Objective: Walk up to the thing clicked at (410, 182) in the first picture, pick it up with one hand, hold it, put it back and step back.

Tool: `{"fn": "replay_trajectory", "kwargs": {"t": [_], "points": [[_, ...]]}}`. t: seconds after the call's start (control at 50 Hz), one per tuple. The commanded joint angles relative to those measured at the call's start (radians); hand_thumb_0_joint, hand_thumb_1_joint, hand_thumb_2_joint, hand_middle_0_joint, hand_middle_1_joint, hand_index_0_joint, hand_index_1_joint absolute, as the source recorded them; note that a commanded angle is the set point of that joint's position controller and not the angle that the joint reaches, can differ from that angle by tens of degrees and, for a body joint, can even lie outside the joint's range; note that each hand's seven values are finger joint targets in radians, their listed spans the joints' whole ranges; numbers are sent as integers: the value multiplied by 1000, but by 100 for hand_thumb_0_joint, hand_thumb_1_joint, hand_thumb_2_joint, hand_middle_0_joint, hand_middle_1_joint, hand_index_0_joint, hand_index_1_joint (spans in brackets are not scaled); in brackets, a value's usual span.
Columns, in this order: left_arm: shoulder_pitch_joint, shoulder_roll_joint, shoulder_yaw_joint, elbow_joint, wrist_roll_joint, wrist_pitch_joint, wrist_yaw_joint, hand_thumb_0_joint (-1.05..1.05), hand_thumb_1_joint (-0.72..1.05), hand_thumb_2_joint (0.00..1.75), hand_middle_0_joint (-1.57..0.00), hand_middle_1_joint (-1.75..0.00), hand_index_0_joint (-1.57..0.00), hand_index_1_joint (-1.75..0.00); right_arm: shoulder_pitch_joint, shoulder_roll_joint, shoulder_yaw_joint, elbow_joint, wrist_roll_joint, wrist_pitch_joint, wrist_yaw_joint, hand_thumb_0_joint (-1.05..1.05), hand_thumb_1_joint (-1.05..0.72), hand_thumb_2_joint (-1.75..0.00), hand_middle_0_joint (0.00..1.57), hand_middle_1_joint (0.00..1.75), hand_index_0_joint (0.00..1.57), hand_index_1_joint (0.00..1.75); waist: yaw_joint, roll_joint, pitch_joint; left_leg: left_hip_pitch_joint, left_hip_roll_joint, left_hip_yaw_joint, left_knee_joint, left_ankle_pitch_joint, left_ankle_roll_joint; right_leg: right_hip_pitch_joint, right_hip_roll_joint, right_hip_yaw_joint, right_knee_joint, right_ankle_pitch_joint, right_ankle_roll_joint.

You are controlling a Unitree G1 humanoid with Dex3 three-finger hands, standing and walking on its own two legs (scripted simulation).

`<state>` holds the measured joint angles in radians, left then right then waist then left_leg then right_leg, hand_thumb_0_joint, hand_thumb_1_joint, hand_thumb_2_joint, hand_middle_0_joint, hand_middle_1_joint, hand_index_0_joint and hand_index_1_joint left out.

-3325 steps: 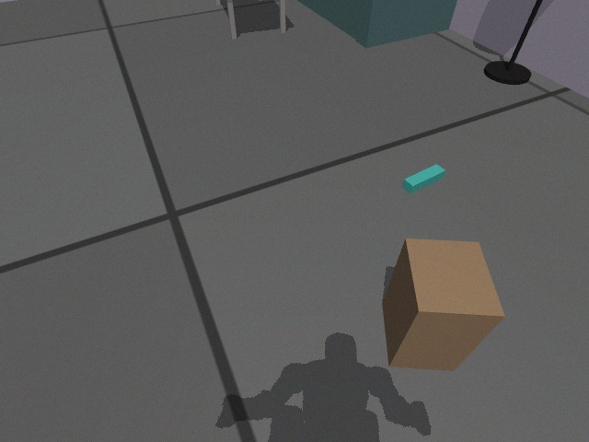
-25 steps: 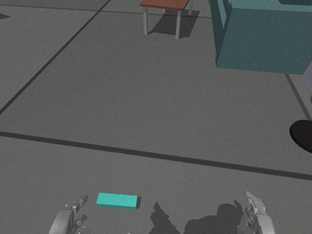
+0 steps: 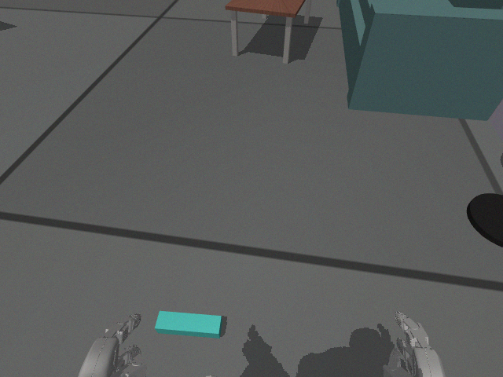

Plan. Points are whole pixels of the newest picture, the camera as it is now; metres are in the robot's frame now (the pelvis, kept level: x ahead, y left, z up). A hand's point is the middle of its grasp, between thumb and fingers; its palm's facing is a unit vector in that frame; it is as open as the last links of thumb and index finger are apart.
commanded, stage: home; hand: left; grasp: from above
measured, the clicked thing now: (189, 324) +0.43 +0.25 -0.69
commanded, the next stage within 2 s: stand in 0.42 s
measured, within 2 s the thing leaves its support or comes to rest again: neither
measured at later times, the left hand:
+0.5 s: hand (140, 373) +0.16 +0.18 -0.04, palm faces +0.05 -0.98 -0.22, open 7.4 cm
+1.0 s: hand out of the picture +0.03 +0.25 -0.11, palm faces +0.05 -0.94 -0.33, open 7.4 cm
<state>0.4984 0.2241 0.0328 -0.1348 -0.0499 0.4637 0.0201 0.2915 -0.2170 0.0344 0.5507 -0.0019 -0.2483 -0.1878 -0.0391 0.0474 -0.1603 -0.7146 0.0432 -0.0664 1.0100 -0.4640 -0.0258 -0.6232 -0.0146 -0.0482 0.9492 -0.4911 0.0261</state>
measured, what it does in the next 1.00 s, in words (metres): stands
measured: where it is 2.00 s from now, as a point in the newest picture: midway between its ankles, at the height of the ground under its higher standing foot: outside the picture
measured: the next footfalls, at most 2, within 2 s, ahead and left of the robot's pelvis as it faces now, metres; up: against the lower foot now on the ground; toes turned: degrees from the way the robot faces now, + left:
none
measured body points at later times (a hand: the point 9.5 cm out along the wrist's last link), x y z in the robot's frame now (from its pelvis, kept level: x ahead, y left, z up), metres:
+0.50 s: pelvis +0.00 +0.00 +0.00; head +0.01 +0.01 +0.45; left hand +0.15 +0.23 -0.03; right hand +0.16 -0.24 -0.06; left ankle +0.02 +0.13 -0.68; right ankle -0.01 -0.14 -0.68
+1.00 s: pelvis +0.00 +0.01 +0.05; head +0.01 +0.01 +0.50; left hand +0.03 +0.29 -0.09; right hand +0.08 -0.27 -0.08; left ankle +0.02 +0.13 -0.68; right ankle -0.01 -0.14 -0.68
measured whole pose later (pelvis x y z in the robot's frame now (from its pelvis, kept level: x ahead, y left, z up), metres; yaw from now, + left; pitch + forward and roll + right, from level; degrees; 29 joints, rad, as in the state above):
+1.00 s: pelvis +0.00 +0.01 +0.05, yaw +1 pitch -3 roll -1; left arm 0.25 0.28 0.05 0.97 0.04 0.02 0.04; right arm 0.19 -0.29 -0.03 0.99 -0.04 -0.01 -0.02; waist 0.02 0.01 0.06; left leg -0.28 0.01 -0.03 0.61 -0.29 0.00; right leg -0.21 -0.05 -0.03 0.58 -0.32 0.04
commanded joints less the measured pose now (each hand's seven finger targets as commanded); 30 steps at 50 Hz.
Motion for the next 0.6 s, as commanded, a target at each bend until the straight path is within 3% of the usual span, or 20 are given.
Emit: {"fn": "replay_trajectory", "kwargs": {"t": [0.0, 0.08, 0.18, 0.22, 0.3, 0.36, 0.4, 0.48, 0.5, 0.52, 0.54, 0.58], "points": [[-14, 102, 53, -193, 4, -45, 8, 0, 90, 90, -20, -30, -20, -30, -72, -121, -56, -167, 6, -53, -16, 0, -90, -90, 20, 30, 20, 30, -3, -12, -70, 131, -37, 39, -156, 173, 36, -1, 33, -20, -171, 182, -17], [-4, 92, 53, -177, 7, -46, 8, 0, 90, 90, -20, -30, -20, -30, -71, -121, -57, -166, 6, -51, -13, 0, -90, -90, 20, 30, 20, 30, -1, 11, -64, 134, -29, 28, -172, 167, 32, -6, 39, -27, -153, 168, -25], [-33, 125, 69, -231, 8, -54, 14, 0, 90, 90, -20, -30, -20, -30, -67, -121, -60, -173, 5, -49, -15, 0, -90, -90, 20, 30, 20, 30, 1, 11, -87, 142, -31, 32, -156, 206, 31, 3, 37, -24, -151, 203, -23], [-11, 91, 43, -185, 3, -46, 8, 0, 90, 90, -20, -30, -20, -30, -67, -119, -56, -167, 5, -50, -16, 0, -90, -90, 20, 30, 20, 30, -5, -11, -54, 125, -33, 35, -154, 175, 35, -10, 35, -23, -164, 183, -19], [-37, 133, 78, -242, 6, -51, 12, 0, 90, 90, -20, -30, -20, -30, -69, -127, -61, -168, 6, -50, -14, 0, -90, -90, 20, 30, 20, 30, 7, 13, -75, 136, -28, 27, -170, 170, 31, -3, 39, -28, -154, 168, -24], [-9, 90, 44, -192, 3, -43, 8, 0, 90, 90, -20, -30, -20, -30, -66, -120, -57, -168, 4, -51, -15, 0, -90, -90, 20, 30, 20, 30, -3, -1, -69, 133, -32, 31, -160, 176, 34, 0, 37, -25, -157, 180, -21], [-34, 125, 70, -236, 4, -47, 14, 0, 90, 90, -20, -30, -20, -30, -71, -124, -59, -172, 7, -50, -14, 0, -90, -90, 20, 30, 20, 30, 5, 19, -79, 133, -29, 26, -170, 168, 31, 0, 39, -27, -150, 170, -25], [2, 79, 38, -175, 1, -39, 7, 0, 90, 90, -20, -30, -20, -30, -77, -119, -54, -178, 7, -48, -12, 0, -90, -90, 20, 30, 20, 30, -2, 2, -49, 117, -26, 16, -181, 117, 32, -18, 40, -32, -156, 125, -24], [-295, 194, 62, 176, 116, -265, 48, 0, 90, 90, -20, -30, -20, -30, -135, -241, -96, 79, -108, 60, 48, 0, -90, -90, 20, 30, 20, 30, 82, -39, 140, 132, 10, -35, -254, 343, 87, 212, -36, 28, -173, 161, -47], [-195, 219, 82, 322, 124, -334, 43, 0, 90, 90, -20, -30, -20, -30, -140, -257, -116, 85, -111, 104, 82, 0, -90, -90, 20, 30, 20, 30, 83, -118, 71, 189, -16, 19, -222, 318, 97, 219, -58, 101, -233, 152, -79], [-193, 232, 75, 363, 119, -368, 35, 0, 90, 90, -20, -30, -20, -30, -142, -260, -120, 52, -118, 124, 97, 0, -90, -90, 20, 30, 20, 30, 59, -116, 72, 222, -16, 8, -225, 318, 98, 168, -53, 132, -247, 166, -105], [-232, 230, 57, 451, 125, -409, 26, 0, 90, 90, -20, -30, -20, -30, -123, -235, -116, 103, -78, 142, 136, 0, -90, -90, 20, 30, 20, 30, 58, -71, 25, 291, -23, 8, -245, 293, 96, 238, -80, 147, -241, 226, -95]]}}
